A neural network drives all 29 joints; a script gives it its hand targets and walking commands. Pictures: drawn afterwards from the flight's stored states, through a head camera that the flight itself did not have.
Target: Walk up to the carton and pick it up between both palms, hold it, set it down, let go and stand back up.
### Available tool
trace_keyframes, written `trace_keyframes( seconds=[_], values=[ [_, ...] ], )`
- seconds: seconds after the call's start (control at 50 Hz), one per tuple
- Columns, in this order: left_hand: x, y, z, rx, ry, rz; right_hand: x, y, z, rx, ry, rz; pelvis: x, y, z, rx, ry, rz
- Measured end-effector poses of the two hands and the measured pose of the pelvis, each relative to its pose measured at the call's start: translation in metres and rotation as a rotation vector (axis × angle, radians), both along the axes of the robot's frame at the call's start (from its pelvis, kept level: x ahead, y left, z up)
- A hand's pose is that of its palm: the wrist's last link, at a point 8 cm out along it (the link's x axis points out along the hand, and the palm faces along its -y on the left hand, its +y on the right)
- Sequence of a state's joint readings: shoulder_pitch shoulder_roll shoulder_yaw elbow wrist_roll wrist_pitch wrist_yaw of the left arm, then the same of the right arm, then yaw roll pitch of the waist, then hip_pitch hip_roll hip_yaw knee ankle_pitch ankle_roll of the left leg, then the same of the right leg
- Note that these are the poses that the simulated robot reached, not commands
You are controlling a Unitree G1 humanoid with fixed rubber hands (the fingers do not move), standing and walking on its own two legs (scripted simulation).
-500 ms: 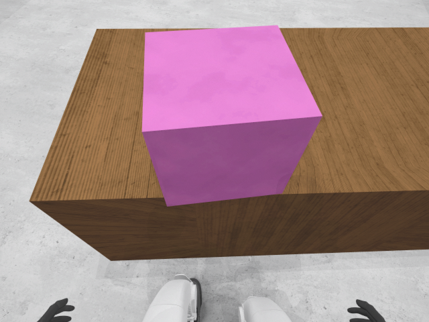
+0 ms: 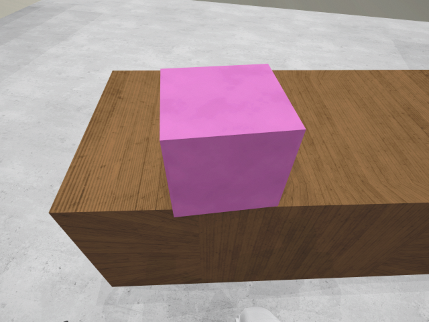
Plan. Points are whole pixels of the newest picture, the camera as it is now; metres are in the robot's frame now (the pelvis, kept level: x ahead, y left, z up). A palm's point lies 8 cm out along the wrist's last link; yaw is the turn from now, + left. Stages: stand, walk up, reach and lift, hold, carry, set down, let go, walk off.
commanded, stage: walk up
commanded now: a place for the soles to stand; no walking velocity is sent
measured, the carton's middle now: (221, 140) +0.55 -0.04 +0.01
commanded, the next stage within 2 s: reach and lift in 1.68 s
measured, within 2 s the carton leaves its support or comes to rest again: neither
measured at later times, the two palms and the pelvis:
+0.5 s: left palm out of the picture +0.14 +0.30 -0.09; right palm out of the picture +0.07 -0.31 -0.13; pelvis +0.04 +0.00 -0.01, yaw +0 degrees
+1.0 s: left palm out of the picture +0.13 +0.28 -0.09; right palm out of the picture +0.09 -0.33 -0.12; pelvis +0.04 -0.02 -0.01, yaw +0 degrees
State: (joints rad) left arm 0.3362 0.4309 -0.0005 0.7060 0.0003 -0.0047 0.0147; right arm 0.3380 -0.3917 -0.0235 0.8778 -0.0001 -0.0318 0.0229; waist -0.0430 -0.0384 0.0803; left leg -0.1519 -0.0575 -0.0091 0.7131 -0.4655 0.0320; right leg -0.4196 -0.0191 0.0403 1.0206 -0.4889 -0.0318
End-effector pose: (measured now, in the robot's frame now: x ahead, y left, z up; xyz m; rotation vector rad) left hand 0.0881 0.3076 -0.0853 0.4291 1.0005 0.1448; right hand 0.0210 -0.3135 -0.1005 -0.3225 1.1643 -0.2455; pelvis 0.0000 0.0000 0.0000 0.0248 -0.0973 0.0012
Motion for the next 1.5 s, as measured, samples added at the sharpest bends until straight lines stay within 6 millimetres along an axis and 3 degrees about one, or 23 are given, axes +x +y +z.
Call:
trace_keyframes(
  seconds=[0.1, 0.2, 0.28, 0.38, 0.5, 0.6, 0.7, 0.92, 1.5],
  values=[
    [0.038, -0.017, -0.005, -0.033, -0.011, -0.057, -0.005, -0.020, 0.019, -0.054, 0.027, -0.041, 0.020, -0.014, 0.005, -0.001, 0.012, -0.014],
    [0.068, -0.038, -0.013, -0.038, -0.039, -0.076, 0.011, -0.033, 0.001, -0.043, 0.060, -0.040, 0.037, -0.029, -0.007, -0.006, 0.037, -0.018],
    [0.064, -0.042, -0.008, -0.037, -0.037, -0.029, 0.031, -0.027, -0.012, -0.014, 0.064, -0.009, 0.045, -0.028, -0.007, -0.019, 0.035, -0.014],
    [0.056, -0.025, 0.001, -0.002, -0.031, 0.005, 0.052, -0.011, -0.024, 0.020, 0.047, 0.030, 0.048, -0.019, -0.009, -0.035, 0.039, -0.009],
    [0.052, -0.007, -0.001, 0.004, -0.007, 0.019, 0.051, 0.006, -0.026, 0.021, 0.033, 0.028, 0.044, -0.003, -0.010, -0.048, 0.033, -0.008],
    [0.048, -0.005, -0.006, 0.000, -0.005, 0.013, 0.058, -0.004, -0.015, -0.012, 0.008, 0.035, 0.040, -0.008, -0.011, -0.041, 0.027, -0.007],
    [0.044, -0.018, -0.014, -0.027, -0.015, 0.018, 0.069, -0.014, -0.010, -0.029, -0.023, 0.043, 0.037, -0.015, -0.012, -0.030, 0.020, -0.006],
    [0.044, -0.028, -0.007, -0.016, -0.015, 0.023, 0.071, -0.018, -0.016, 0.004, -0.015, 0.045, 0.037, -0.022, -0.010, -0.020, 0.021, -0.005],
    [0.072, -0.038, 0.001, -0.005, -0.034, 0.013, 0.082, -0.026, -0.019, 0.020, 0.011, 0.044, 0.051, -0.032, -0.007, -0.006, 0.041, -0.004]
  ],
)
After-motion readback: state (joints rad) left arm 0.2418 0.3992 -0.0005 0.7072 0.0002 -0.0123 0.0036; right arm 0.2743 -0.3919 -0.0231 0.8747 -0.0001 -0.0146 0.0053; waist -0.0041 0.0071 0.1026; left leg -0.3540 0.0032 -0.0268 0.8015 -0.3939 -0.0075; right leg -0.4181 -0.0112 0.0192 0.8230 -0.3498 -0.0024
